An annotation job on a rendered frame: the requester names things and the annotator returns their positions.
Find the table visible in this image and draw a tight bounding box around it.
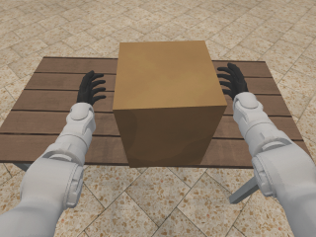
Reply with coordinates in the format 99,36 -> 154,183
0,56 -> 316,204

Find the right robot forearm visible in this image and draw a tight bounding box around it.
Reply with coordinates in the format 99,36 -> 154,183
232,92 -> 316,177

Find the robot right upper arm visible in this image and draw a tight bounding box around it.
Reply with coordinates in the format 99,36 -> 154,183
251,144 -> 316,237

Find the left robot forearm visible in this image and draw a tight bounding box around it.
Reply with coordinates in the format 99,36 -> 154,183
20,102 -> 96,200

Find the robot left upper arm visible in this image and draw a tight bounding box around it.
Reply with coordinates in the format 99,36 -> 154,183
0,157 -> 84,237

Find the right robot hand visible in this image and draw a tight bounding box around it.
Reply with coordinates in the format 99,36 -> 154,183
216,62 -> 249,102

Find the left robot hand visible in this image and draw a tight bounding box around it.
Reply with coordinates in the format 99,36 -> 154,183
76,70 -> 107,107

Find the carton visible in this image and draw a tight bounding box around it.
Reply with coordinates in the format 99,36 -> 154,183
113,40 -> 228,168

